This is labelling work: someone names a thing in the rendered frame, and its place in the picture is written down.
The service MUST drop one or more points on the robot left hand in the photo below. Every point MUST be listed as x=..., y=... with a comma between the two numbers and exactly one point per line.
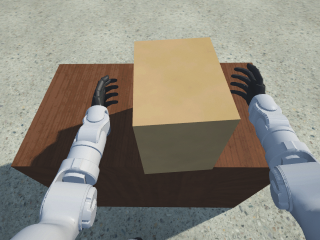
x=100, y=96

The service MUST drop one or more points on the pedestal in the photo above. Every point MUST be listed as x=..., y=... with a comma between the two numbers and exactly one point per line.
x=240, y=171

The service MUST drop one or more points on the robot left upper arm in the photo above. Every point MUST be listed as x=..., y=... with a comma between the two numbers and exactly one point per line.
x=68, y=209

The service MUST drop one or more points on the robot right hand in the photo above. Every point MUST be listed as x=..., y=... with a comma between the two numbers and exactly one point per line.
x=255, y=84

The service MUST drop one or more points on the robot right upper arm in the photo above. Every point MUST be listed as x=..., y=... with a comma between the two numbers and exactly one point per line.
x=296, y=189

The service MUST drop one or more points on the right robot forearm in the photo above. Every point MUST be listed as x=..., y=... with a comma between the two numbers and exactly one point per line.
x=280, y=142

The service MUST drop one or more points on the left robot forearm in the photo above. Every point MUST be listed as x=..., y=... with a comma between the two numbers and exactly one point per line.
x=82, y=163

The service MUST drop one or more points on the carton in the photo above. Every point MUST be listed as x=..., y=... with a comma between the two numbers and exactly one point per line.
x=183, y=110

